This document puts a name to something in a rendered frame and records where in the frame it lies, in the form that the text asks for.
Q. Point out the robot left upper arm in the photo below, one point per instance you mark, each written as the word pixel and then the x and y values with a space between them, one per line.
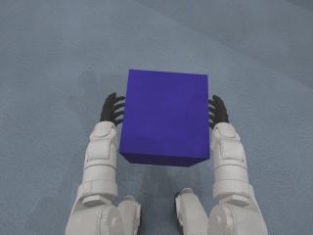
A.
pixel 104 219

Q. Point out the robot right upper arm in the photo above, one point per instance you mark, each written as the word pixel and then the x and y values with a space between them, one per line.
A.
pixel 228 219

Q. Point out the carton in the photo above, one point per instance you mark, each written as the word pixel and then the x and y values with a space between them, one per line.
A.
pixel 165 118

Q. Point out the left robot hand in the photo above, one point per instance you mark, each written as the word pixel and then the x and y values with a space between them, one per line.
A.
pixel 108 110

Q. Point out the robot right forearm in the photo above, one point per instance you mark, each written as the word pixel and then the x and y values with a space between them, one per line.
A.
pixel 230 170

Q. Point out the robot right shin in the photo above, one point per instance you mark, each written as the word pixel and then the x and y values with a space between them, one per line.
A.
pixel 185 191

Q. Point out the right robot hand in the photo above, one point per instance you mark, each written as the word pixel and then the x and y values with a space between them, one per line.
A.
pixel 220 111

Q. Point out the right robot thigh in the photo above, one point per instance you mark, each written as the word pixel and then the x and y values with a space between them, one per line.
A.
pixel 190 211

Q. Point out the robot left forearm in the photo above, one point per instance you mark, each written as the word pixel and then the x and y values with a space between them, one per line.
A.
pixel 99 172

